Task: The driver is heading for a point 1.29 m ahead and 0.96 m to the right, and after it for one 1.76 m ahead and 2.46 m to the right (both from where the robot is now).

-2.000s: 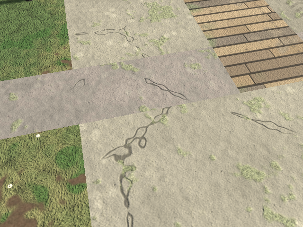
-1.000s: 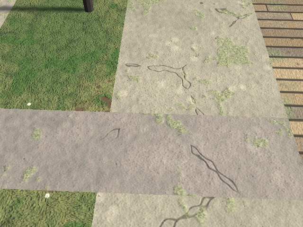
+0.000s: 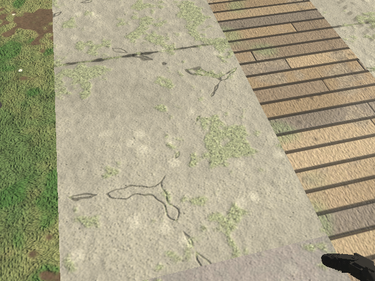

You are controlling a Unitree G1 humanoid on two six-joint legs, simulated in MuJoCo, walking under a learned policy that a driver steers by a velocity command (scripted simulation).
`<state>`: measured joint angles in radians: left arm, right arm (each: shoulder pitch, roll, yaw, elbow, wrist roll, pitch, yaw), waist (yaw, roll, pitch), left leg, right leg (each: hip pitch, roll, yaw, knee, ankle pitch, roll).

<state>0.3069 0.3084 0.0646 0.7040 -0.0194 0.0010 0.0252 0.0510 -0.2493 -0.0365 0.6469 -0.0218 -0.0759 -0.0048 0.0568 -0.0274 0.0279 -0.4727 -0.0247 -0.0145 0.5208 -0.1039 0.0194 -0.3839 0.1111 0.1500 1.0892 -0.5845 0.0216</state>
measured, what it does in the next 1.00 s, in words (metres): steps on the spot, turning right: right foot, then left foot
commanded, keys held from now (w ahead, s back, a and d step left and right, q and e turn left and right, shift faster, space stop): e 0.96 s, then w+e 0.04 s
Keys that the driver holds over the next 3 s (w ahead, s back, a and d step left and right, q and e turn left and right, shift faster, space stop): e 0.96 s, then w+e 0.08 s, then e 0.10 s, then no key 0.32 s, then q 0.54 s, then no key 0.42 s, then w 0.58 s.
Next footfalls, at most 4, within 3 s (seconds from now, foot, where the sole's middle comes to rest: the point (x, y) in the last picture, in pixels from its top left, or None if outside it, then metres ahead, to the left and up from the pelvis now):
0.36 right None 0.06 -0.14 -0.76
0.82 left None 0.14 0.06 -0.76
1.26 right None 0.00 -0.18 -0.76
1.66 left None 0.15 -0.01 -0.76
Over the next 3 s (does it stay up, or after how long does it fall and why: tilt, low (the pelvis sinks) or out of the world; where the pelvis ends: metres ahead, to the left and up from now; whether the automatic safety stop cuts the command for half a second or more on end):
stays up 0.15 -0.18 0.02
